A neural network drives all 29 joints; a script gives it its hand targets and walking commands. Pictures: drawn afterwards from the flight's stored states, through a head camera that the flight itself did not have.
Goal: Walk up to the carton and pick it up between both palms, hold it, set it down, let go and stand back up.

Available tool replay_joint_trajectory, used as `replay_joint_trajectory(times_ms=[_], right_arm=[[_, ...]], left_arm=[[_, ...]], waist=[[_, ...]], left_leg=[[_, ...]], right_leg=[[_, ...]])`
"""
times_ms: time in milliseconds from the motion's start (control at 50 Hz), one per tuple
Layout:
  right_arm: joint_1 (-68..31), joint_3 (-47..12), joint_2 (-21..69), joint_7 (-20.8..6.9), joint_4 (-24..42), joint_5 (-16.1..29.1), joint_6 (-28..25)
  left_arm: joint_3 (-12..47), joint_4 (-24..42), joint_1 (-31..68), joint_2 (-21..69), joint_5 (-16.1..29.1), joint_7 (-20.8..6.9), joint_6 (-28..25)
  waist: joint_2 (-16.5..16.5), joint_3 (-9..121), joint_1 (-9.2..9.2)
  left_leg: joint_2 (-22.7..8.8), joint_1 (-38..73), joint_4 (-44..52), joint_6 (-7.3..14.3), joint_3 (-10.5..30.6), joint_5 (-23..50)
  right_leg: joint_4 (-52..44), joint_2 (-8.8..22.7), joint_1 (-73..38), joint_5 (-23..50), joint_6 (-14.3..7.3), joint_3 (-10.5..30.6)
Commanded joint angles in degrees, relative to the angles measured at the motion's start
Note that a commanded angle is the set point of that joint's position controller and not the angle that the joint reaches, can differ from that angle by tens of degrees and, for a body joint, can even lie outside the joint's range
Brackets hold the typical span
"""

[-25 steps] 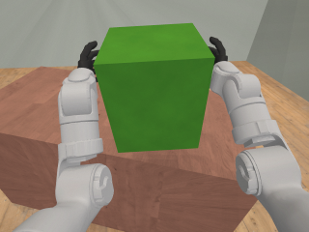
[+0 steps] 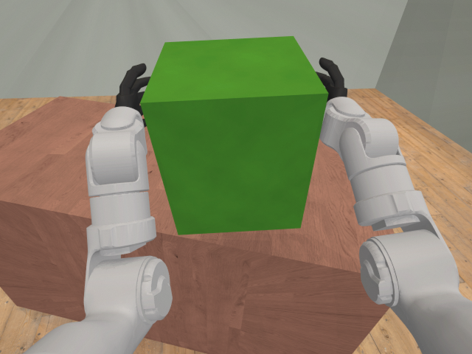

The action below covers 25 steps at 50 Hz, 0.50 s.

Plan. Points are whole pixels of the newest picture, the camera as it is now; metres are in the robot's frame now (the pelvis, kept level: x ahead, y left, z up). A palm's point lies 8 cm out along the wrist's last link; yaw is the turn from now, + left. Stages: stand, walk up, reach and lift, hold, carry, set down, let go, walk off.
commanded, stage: hold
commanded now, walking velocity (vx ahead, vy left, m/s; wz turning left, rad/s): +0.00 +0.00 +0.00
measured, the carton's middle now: (234, 137) +0.39 +0.01 +0.23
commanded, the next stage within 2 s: none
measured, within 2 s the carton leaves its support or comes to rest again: neither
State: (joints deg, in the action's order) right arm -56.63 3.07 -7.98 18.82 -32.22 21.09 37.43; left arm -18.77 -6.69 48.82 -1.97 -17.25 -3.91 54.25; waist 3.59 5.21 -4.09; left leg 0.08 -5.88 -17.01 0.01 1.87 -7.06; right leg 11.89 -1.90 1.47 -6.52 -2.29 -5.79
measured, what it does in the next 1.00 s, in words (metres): stands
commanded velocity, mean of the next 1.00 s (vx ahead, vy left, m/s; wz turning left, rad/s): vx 0.00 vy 0.00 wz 0.00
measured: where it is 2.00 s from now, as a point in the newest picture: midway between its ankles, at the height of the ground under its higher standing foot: outside the picture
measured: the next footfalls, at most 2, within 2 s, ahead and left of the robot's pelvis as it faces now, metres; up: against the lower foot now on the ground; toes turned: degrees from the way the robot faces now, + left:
none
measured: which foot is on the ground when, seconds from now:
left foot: down 0.00-1.00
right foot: down 0.00-1.00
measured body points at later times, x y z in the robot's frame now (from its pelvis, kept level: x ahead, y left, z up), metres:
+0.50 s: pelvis +0.00 +0.00 +0.00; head -0.07 +0.03 +0.44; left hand +0.37 +0.17 +0.29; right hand +0.39 -0.14 +0.30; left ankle +0.03 +0.11 -0.75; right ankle +0.01 -0.09 -0.75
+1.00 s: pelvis +0.00 +0.00 +0.00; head -0.07 +0.03 +0.44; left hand +0.37 +0.17 +0.29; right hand +0.38 -0.14 +0.30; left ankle +0.03 +0.11 -0.75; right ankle +0.01 -0.09 -0.75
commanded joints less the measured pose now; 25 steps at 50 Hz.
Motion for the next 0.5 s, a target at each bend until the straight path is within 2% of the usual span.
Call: replay_joint_trajectory(times_ms=[0,20,40,60,80,100,120,140,160,180,200,240,280,300,320,360,400,420,440,460,480], right_arm=[[-35.88,-11.16,20.33,-4.26,14.54,5.76,-2.46],[-36.36,-11.32,20.0,-3.99,16.37,5.79,-2.33],[-37.6,-11.24,19.78,-3.7,17.14,6.0,-2.22],[-37.13,-11.48,20.53,-3.51,17.73,6.0,-2.05],[-37.06,-12.32,20.19,-3.44,17.56,6.78,-1.93],[-37.17,-12.29,20.42,-3.33,17.15,6.96,-1.44],[-35.78,-11.86,19.99,-3.41,15.95,6.43,-1.21],[-35.4,-12.67,20.64,-3.33,15.32,7.05,-1.2],[-37.36,-12.31,19.27,-3.57,15.49,6.87,-1.46],[-35.53,-11.7,19.25,-3.72,13.03,6.86,-1.4],[-37.32,-9.49,17.82,-3.68,11.76,5.19,-1.18],[-38.41,-9.4,19.06,-4.11,11.42,5.01,-1.9],[-39.78,-8.81,18.68,-4.57,9.07,4.47,-2.05],[-39.93,-9.31,20.71,-4.88,9.61,4.81,-2.4],[-41.21,-8.49,19.09,-4.98,9.71,4.02,-2.66],[-39.4,-8.41,19.12,-5.12,8.27,4.48,-2.66],[-39.44,-8.72,19.51,-4.78,8.93,4.58,-2.7],[-40.23,-8.85,20.37,-4.76,9.28,4.8,-2.87],[-40.2,-8.97,20.39,-4.6,10.52,5.23,-2.91],[-39.59,-8.44,20.72,-4.38,9.84,4.69,-2.6],[-39.19,-8.99,20.94,-3.96,10.48,4.7,-2.48]], left_arm=[[20.45,8.86,36.75,25.29,11.27,-7.69,-3.2],[19.53,8.93,36.21,24.43,10.72,-7.94,-3.07],[20.65,10.0,37.27,24.89,10.93,-8.13,-2.95],[19.27,8.7,35.83,24.37,10.56,-8.37,-2.83],[20.39,10.32,36.19,24.01,10.46,-8.51,-2.53],[20.19,10.6,35.88,24.54,10.0,-8.59,-1.98],[18.94,8.3,35.25,23.62,9.96,-8.88,-1.6],[19.92,9.75,34.85,24.1,9.82,-8.69,-1.7],[19.97,9.87,37.06,23.84,10.19,-8.47,-1.59],[19.76,5.74,35.39,24.15,9.06,-8.44,-1.21],[17.97,3.17,35.56,23.89,8.74,-8.59,-1.28],[19.03,4.44,37.73,24.24,9.35,-8.04,-1.98],[17.66,1.03,39.9,23.53,9.21,-7.76,-2.79],[17.02,2.28,40.34,23.5,9.82,-7.67,-3.7],[17.79,1.23,40.32,24.16,10.04,-7.52,-3.77],[17.83,2.37,39.6,24.36,10.15,-7.57,-3.93],[17.67,1.57,39.21,23.41,9.95,-7.99,-3.87],[18.39,2.71,40.07,23.74,10.0,-7.93,-4.43],[19.54,5.25,39.85,24.65,10.43,-7.76,-4.47],[18.17,3.11,39.35,24.11,10.48,-8.13,-4.35],[18.36,3.77,39.27,23.74,10.13,-8.6,-4.44]], waist=[[-4.55,21.01,-0.81],[-3.97,23.1,0.23],[-4.63,25.19,-1.0],[-4.0,23.69,-0.28],[-3.88,22.27,-1.03],[-4.78,19.64,-0.4],[-3.48,19.35,-0.67],[-4.19,18.5,-0.24],[-4.49,19.09,0.51],[-5.14,13.92,-0.43],[-5.47,14.81,0.21],[-6.54,14.22,-0.57],[-4.77,12.24,0.24],[-3.56,14.45,1.03],[-4.66,16.34,-0.16],[-5.66,15.57,-0.11],[-4.47,15.88,-0.69],[-4.96,18.56,-0.48],[-6.3,19.96,-0.91],[-5.3,20.31,-0.87],[-4.1,21.21,-1.11]], left_leg=[[1.41,6.14,0.81,-1.77,-0.7,14.62],[1.68,7.5,0.76,-1.66,-0.93,17.33],[1.97,9.01,0.1,-1.62,-1.05,18.66],[1.88,9.23,0.08,-1.81,-0.98,17.96],[1.69,10.7,0.07,-1.64,-0.79,17.72],[1.68,9.87,0.17,-1.8,-0.65,17.13],[1.53,9.61,0.65,-1.55,-0.54,15.48],[1.79,8.22,0.6,-1.59,-0.89,15.28],[1.14,6.7,1.22,-1.69,-0.74,11.93],[0.97,5.49,1.88,-1.58,-0.93,9.48],[0.95,3.19,2.39,-1.58,-0.66,6.22],[0.78,0.52,3.17,-1.29,-1.17,1.79],[0.6,-0.09,3.47,-0.9,-1.35,-1.12],[0.9,0.45,3.25,-0.54,-1.21,0.04],[0.68,1.31,3.11,-1.09,-1.06,0.8],[0.86,3.15,2.79,-1.44,-1.06,3.52],[1.32,4.5,2.03,-1.07,-1.62,6.48],[1.64,4.39,1.86,-0.86,-1.7,6.17],[1.62,6.13,1.27,-1.42,-1.33,9.15],[1.64,6.42,1.38,-1.42,-1.08,10.48],[1.86,5.87,1.0,-1.02,-1.45,10.88]], right_leg=[[-0.17,-0.76,-8.55,13.65,2.98,1.72],[-0.56,-0.49,-9.96,14.92,3.02,1.59],[-0.58,-0.32,-9.41,16.06,3.4,1.91],[-0.73,-0.2,-9.17,16.57,3.5,1.77],[-0.59,0.19,-7.39,15.67,3.43,2.0],[-0.8,-0.01,-7.04,14.4,3.09,1.96],[-0.89,0.33,-5.93,14.01,3.41,1.35],[-0.79,-0.1,-6.43,13.14,3.33,1.71],[-0.79,-0.2,-6.63,9.39,2.71,1.42],[-0.97,0.04,-5.57,9.09,2.71,1.48],[-1.15,0.1,-6.38,6.21,2.82,1.41],[-0.79,0.09,-5.1,3.86,2.9,1.39],[-0.63,0.2,-4.91,1.12,3.32,1.24],[-0.39,0.26,-5.62,2.32,3.35,1.21],[-0.29,-0.16,-5.37,2.64,3.0,1.25],[-0.22,-0.14,-5.44,3.85,2.58,1.65],[-0.75,0.26,-5.12,6.59,3.07,1.88],[-0.5,0.46,-3.96,6.69,3.64,1.58],[-0.31,0.22,-4.65,9.01,3.34,1.5],[-0.61,0.17,-5.59,10.6,3.4,1.51],[-0.92,0.32,-6.37,12.22,3.89,1.83]])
